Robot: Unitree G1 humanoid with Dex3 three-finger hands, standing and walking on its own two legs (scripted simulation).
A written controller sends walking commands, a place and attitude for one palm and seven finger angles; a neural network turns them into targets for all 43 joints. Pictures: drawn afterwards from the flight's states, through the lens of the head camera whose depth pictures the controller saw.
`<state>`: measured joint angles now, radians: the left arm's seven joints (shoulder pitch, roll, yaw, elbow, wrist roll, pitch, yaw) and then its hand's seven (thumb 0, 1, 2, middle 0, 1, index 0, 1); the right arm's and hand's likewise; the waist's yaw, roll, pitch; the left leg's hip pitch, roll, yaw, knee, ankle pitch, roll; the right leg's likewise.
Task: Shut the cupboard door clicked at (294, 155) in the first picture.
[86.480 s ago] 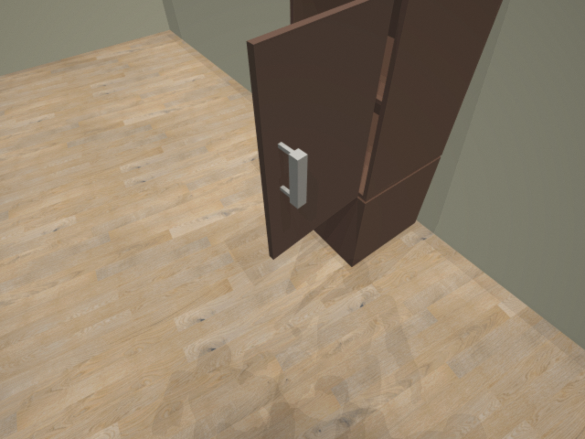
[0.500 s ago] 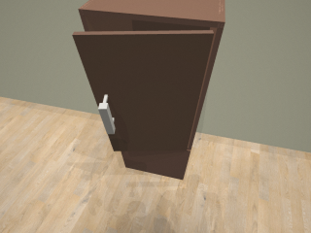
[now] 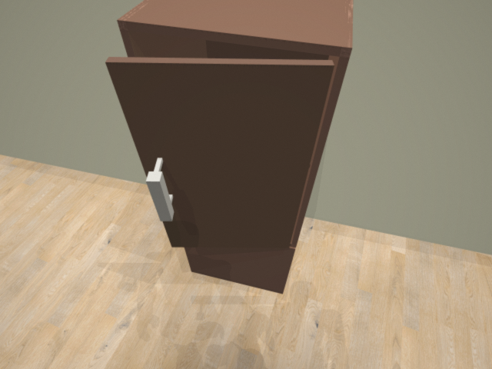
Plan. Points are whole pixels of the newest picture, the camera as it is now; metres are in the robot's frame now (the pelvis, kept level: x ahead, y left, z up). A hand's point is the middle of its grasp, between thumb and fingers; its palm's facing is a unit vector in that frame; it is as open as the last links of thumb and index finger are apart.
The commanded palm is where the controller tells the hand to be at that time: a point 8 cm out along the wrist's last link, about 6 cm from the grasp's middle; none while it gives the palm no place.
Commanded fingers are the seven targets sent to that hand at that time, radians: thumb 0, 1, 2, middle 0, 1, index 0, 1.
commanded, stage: raise the hand and make a fist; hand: left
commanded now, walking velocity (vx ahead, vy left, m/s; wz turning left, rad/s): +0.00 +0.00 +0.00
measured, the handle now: (163, 189) +0.47 +0.22 -0.03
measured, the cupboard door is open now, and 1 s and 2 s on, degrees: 14 14 14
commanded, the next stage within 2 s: bring the fist close to the handle in 1.98 s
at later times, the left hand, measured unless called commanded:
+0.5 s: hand out of the picture +0.11 +0.18 -0.08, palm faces +0.10 -1.00 +0.01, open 6.1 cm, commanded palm +0.10 +0.23 -0.06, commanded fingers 0.00 0.90 0.90 -0.60 -0.74 -0.60 -0.74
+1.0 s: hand (118, 363) +0.14 +0.21 -0.05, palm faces +0.07 -1.00 -0.03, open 3.7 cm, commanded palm +0.11 +0.26 -0.05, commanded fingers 0.00 0.90 0.90 -1.06 -1.24 -1.06 -1.24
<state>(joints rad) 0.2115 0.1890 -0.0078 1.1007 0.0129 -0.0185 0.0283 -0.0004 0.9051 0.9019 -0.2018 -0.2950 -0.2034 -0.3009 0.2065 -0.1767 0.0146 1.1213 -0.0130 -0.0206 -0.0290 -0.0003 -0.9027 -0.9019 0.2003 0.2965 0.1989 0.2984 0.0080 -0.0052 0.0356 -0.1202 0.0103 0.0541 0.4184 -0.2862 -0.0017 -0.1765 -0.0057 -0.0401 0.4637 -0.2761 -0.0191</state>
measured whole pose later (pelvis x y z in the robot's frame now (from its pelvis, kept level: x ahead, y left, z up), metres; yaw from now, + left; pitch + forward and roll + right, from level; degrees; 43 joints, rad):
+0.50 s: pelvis -0.07 -0.01 -0.11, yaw +2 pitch +14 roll +0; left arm 0.42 0.17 0.15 0.12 -0.28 -0.52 -0.30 0.01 0.90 0.90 -0.44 -0.55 -0.44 -0.55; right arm 0.14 -0.27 -0.06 0.48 0.02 -0.27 -0.04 0.01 -0.90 -0.90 0.20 0.30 0.20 0.30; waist 0.05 -0.03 -0.14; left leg -0.95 0.02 0.00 1.27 -0.55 -0.02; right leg -0.97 -0.03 -0.09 1.26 -0.53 -0.05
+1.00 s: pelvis -0.07 +0.02 -0.10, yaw +2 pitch +15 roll -3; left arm 0.43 0.22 0.13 -0.06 -0.25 -0.41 -0.18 0.01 0.90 0.90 -0.89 -1.04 -0.89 -1.05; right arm 0.30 -0.25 0.01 0.52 0.01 -0.22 -0.06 0.01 -0.90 -0.90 0.20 0.30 0.20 0.30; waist -0.01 0.02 -0.15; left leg -0.95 0.01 -0.01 1.23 -0.54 0.03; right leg -0.94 -0.03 -0.09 1.17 -0.49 -0.01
